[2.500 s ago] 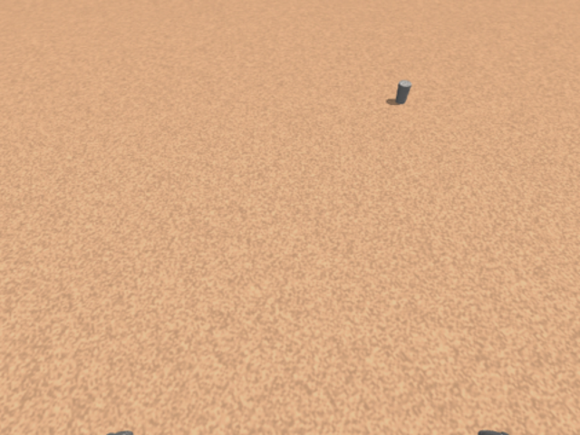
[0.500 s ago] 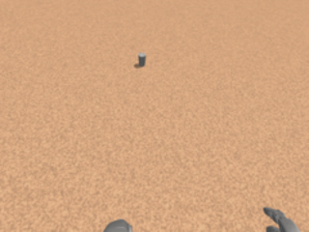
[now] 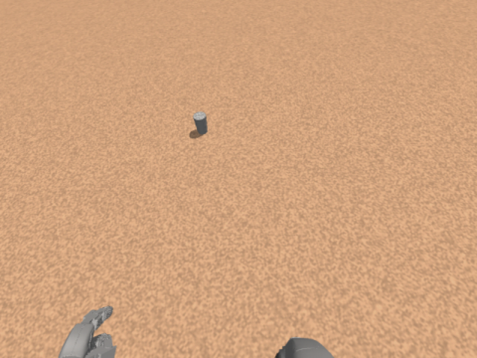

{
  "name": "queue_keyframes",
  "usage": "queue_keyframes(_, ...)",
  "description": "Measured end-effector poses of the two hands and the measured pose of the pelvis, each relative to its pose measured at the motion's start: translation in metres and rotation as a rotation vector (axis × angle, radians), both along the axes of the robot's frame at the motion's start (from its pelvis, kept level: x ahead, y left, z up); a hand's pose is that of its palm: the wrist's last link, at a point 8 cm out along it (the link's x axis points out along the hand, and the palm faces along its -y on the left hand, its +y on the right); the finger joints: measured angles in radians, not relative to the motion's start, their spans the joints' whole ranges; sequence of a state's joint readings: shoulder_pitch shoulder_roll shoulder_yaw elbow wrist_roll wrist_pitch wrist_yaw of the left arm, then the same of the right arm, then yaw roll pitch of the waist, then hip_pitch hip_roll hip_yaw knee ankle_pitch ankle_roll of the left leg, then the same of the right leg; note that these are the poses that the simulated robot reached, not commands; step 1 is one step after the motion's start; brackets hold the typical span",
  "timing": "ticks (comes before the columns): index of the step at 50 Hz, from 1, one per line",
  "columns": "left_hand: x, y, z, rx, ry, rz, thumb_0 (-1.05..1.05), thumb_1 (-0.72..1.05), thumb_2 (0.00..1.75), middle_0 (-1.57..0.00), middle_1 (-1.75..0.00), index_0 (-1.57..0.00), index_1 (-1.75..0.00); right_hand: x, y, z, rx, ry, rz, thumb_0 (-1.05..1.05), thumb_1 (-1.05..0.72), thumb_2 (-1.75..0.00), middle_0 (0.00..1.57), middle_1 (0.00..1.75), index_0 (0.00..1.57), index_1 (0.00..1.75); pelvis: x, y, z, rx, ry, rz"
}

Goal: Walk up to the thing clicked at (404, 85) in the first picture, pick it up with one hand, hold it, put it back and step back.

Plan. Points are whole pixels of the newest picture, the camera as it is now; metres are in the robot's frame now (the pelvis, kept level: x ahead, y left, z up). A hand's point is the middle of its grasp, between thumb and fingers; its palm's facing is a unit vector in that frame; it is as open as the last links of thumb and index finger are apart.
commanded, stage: walk up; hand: left
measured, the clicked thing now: (201, 123) +1.42 +0.27 -0.70
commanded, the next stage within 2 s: none
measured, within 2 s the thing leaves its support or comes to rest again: neither
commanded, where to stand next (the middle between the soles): +1.06 +0.02 m, yaw +0 degrees
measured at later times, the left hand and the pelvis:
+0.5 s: hand (101, 279) +0.29 +0.33 -0.15, palm faces -0.07 -0.94 -0.34, open 7.4 cm; pelvis +0.25 +0.06 +0.01, yaw -2 degrees
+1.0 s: hand (153, 160) +0.59 +0.25 -0.10, palm faces -0.03 -0.92 -0.39, open 7.4 cm; pelvis +0.47 +0.00 +0.01, yaw -2 degrees
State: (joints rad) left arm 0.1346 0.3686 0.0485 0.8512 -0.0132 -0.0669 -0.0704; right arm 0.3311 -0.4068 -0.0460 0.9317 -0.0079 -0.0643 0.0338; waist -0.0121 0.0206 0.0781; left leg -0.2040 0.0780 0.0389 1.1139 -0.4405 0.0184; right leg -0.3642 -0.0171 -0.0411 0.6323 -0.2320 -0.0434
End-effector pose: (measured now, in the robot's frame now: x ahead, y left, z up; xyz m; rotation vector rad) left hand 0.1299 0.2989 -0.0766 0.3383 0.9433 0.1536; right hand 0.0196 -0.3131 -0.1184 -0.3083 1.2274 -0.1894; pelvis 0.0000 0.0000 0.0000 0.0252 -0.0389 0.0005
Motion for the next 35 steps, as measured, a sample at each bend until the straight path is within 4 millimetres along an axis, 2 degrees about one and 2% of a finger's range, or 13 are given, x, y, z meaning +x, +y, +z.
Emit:
queue_keyframes(5,-0.004,0.002,0.004,0.008,0.103,0.049,0.0,0.91,0.9,-0.2,-0.3,-0.2,-0.3,0.101,0.001,0.025,0.005,-0.153,0.046,0.01,-0.91,-0.89,0.2,0.3,0.2,0.3,0.046,-0.001,0.015,-0.007,-0.008,-0.034)
queue_keyframes(10,0.001,0.02,-0.002,0.02,0.197,0.079,0.0,0.9,0.9,-0.2,-0.3,-0.2,-0.3,0.175,0.002,0.039,-0.018,-0.207,0.079,0.0,-0.91,-0.89,0.2,0.3,0.2,0.3,0.093,0.008,0.016,-0.044,0.0,-0.03)
queue_keyframes(15,0.029,0.049,-0.016,0.02,0.228,0.118,0.01,0.9,0.9,-0.2,-0.3,-0.2,-0.3,0.24,0.017,0.04,-0.045,-0.173,0.122,0.0,-0.91,-0.89,0.2,0.3,0.2,0.3,0.149,0.024,0.007,-0.071,0.015,-0.016)
queue_keyframes(20,0.08,0.078,-0.043,0.019,0.277,0.128,0.01,0.91,0.9,-0.2,-0.3,-0.2,-0.3,0.303,0.043,0.039,-0.078,-0.199,0.141,0.01,-0.91,-0.89,0.2,0.3,0.2,0.3,0.207,0.046,-0.007,-0.03,0.017,-0.016)
queue_keyframes(23,0.122,0.078,-0.042,0.011,0.293,0.08,0.01,0.91,0.9,-0.2,-0.3,-0.2,-0.3,0.32,0.055,0.046,-0.068,-0.235,0.093,0.0,-0.91,-0.89,0.2,0.3,0.21,0.3,0.234,0.055,0.0,-0.046,0.01,-0.028)
queue_keyframes(27,0.187,0.078,-0.03,-0.007,0.236,0.026,0.01,0.91,0.9,-0.2,-0.3,-0.2,-0.3,0.323,0.062,0.055,-0.06,-0.206,0.033,0.0,-0.9,-0.89,0.21,0.3,0.21,0.3,0.269,0.058,0.012,-0.035,-0.003,-0.037)
queue_keyframes(35,0.3,0.068,-0.011,0.001,0.167,-0.032,0.01,0.91,0.9,-0.2,-0.3,-0.2,-0.3,0.331,0.047,0.045,-0.051,-0.082,-0.042,0.0,-0.9,-0.89,0.21,0.3,0.21,0.3,0.34,0.051,0.017,-0.006,-0.011,-0.047)
